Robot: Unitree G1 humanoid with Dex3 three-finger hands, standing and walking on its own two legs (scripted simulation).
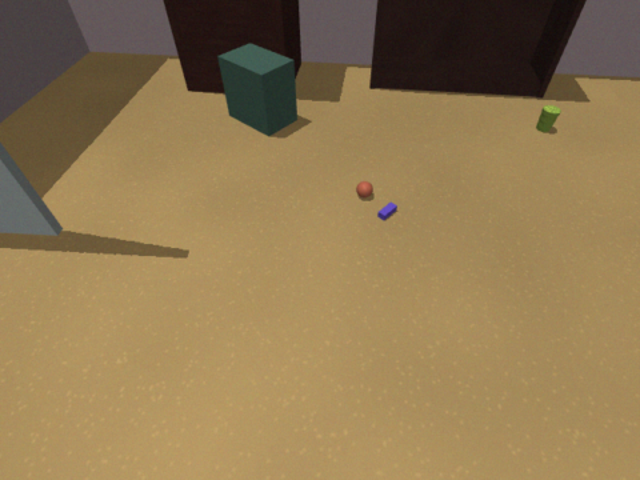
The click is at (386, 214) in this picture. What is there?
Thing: small brick
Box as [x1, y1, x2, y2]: [378, 202, 396, 219]
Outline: 396,205 390,202 378,212 378,216 382,219 386,218 396,209
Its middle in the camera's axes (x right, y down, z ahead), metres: +0.31 -0.14 +1.79
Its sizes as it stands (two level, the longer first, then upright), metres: 0.094 0.038 0.031
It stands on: the floor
